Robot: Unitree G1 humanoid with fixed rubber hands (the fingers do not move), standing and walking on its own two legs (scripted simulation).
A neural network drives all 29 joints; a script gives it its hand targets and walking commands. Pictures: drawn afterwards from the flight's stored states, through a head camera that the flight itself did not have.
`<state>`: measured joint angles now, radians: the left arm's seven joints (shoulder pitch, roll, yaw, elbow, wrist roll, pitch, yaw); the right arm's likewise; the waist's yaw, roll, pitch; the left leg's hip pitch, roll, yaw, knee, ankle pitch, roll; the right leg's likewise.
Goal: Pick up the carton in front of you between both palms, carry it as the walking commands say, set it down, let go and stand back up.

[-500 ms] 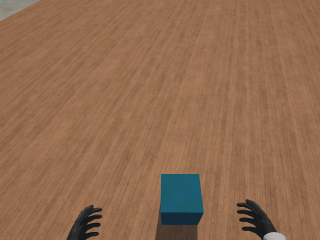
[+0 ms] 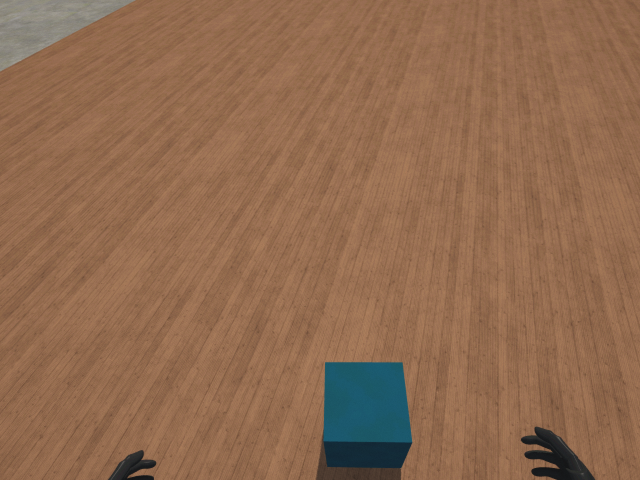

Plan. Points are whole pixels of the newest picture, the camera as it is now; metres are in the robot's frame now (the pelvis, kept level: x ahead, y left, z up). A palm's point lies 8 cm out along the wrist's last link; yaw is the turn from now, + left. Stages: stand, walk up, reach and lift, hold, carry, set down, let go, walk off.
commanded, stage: stand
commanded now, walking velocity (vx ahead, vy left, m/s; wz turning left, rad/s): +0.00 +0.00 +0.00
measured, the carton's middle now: (363, 416) +0.42 -0.07 -0.64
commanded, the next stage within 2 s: none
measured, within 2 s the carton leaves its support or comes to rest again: neither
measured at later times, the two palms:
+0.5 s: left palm out of the picture +0.11 +0.28 -0.08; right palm out of the picture +0.12 -0.30 -0.09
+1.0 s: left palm out of the picture +0.07 +0.29 -0.09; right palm out of the picture +0.07 -0.31 -0.09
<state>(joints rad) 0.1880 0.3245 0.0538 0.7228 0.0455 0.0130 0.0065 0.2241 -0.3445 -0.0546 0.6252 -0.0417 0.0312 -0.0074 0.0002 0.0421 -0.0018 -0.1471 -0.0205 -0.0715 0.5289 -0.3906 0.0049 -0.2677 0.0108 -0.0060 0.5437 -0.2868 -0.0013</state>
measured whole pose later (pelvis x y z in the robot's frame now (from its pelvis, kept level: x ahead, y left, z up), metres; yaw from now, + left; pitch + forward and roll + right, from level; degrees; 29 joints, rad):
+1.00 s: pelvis -0.02 -0.01 +0.01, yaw +0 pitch -2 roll +0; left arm 0.12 0.36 0.02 0.99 0.02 -0.01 0.01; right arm 0.20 -0.38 0.00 0.89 -0.02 -0.01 -0.02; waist 0.01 0.02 0.02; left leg -0.06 -0.01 -0.08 0.39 -0.29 -0.01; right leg -0.19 0.01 -0.02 0.42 -0.20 -0.02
